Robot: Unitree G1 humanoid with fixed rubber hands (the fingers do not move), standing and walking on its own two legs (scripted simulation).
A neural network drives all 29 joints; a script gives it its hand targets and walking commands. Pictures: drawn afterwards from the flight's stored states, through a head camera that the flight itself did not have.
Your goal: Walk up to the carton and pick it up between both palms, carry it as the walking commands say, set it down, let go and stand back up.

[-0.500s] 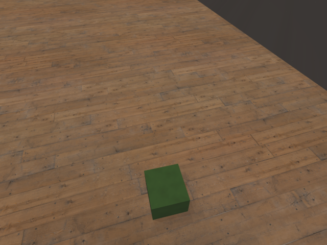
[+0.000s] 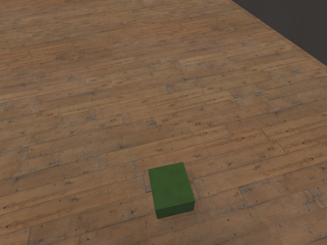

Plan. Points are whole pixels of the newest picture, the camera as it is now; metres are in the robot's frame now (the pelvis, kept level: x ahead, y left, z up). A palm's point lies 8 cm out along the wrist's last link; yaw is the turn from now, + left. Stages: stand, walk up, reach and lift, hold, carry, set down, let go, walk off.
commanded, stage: walk up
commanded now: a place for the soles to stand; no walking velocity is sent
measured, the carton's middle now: (170, 189) +0.52 +0.00 -0.68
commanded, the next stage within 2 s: none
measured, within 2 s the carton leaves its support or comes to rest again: neither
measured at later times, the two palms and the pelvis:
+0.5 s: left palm out of the picture +0.03 +0.23 -0.12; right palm out of the picture +0.04 -0.25 -0.12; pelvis +0.00 -0.01 +0.01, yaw +4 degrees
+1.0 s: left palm out of the picture +0.08 +0.18 -0.14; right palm out of the picture +0.01 -0.37 -0.13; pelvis +0.03 -0.10 -0.01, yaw +11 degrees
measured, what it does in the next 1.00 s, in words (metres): steps to the right: right foot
